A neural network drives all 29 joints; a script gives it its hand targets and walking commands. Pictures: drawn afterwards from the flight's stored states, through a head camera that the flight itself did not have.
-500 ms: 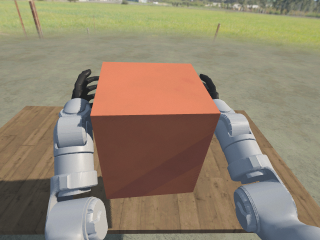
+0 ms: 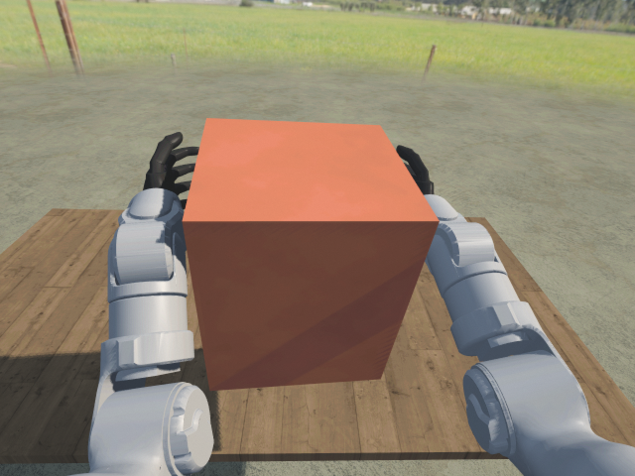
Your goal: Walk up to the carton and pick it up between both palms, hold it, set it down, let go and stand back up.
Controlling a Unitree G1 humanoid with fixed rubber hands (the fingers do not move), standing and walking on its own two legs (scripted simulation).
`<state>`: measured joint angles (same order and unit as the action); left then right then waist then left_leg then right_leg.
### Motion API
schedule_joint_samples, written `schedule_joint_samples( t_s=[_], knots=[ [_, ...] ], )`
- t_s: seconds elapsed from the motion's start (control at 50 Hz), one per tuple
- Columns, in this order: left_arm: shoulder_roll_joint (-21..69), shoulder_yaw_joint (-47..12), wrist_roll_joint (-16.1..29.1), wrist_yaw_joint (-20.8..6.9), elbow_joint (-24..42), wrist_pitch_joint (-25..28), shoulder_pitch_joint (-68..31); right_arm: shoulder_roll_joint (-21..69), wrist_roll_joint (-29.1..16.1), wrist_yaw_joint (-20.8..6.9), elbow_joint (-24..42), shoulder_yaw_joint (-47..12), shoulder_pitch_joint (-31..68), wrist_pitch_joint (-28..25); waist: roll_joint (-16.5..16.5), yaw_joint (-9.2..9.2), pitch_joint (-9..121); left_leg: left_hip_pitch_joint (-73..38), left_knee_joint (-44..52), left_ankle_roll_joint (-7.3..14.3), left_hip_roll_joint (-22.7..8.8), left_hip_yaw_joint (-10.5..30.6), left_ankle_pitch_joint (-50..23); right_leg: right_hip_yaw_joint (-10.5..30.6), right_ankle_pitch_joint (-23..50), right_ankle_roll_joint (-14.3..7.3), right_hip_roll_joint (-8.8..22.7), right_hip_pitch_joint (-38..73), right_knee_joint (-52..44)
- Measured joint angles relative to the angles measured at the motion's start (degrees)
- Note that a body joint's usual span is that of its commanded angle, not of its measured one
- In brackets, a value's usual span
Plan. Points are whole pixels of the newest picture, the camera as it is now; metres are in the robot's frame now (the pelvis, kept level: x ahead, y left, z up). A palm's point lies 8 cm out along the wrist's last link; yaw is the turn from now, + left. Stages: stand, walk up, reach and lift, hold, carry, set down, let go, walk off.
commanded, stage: hold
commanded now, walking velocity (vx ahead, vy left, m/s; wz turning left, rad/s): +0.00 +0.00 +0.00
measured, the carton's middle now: (297, 254) +0.33 +0.00 +0.20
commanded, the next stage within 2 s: none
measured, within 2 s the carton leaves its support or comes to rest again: neither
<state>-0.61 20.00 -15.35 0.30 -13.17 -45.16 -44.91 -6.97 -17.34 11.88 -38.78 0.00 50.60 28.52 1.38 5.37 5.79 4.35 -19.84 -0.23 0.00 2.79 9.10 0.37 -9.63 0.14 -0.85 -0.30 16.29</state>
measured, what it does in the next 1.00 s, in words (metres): stands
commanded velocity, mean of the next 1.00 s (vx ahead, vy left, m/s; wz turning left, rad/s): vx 0.00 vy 0.00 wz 0.00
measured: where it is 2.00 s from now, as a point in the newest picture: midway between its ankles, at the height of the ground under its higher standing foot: outside the picture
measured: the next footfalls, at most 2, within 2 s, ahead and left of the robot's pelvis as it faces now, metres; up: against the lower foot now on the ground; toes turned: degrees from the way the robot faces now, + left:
none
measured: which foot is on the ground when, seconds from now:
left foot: down 0.00-1.00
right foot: down 0.00-1.00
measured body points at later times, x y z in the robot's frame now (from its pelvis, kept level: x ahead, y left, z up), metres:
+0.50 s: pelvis +0.00 +0.00 +0.00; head -0.08 +0.01 +0.44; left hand +0.38 +0.15 +0.27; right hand +0.38 -0.16 +0.25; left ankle +0.03 +0.12 -0.75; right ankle +0.00 -0.12 -0.75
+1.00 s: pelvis +0.00 +0.00 +0.00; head -0.08 +0.02 +0.44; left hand +0.38 +0.15 +0.27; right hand +0.38 -0.16 +0.25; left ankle +0.03 +0.12 -0.75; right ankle +0.00 -0.12 -0.75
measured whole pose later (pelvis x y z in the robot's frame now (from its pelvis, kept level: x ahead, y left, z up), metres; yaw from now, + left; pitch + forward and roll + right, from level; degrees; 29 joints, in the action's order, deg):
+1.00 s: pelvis +0.00 +0.00 +0.00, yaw +0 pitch -7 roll -1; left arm 0.4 19.3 -15.4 0.3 -9.8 -45.6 -43.2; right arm -7.1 -18.0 11.9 -34.8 0.1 48.2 29.5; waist 1.3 6.0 5.3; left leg 3.7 -20.1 -0.3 -0.1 3.0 9.7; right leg 0.3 -9.8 0.0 -1.0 0.7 15.9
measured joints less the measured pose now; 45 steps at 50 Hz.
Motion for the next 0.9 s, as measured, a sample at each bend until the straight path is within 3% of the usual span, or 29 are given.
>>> schedule_joint_samples(
  t_s=[0.42, 0.6, 0.9],
  knots=[
    [0.46, -0.17, 0.65, 0.06, 2.05, 0.03, 1.85, 0.04, -0.8, 0.58, 2.72, -0.43, -1.66, 0.89, -0.3, 0.65, 0.05, -0.18, -0.2, -0.34, -0.18, 0.69, 0.34, -0.64, -0.31, -0.35, -0.26, 0.56, -0.2],
    [0.42, 0.32, 0.62, -0.17, 0.79, 0.25, 0.97, -0.58, -0.76, 0.73, 2.32, -1.16, -0.94, 1.41, -0.29, -0.33, -0.28, -0.46, 0.01, -0.21, -0.2, 0.13, 0.45, -0.08, -0.38, -0.25, -0.25, 0.54, -0.14],
    [0.57, -1.2, 0.86, 0.0, 5.68, -0.67, 3.56, 0.69, -1.16, 0.84, 5.38, 0.13, -3.13, 0.93, 0.43, 1.43, -0.03, 0.16, -1.13, -0.14, -0.05, 0.84, 0.97, -0.74, -0.47, -0.16, -0.21, 0.8, -0.33]
  ],
)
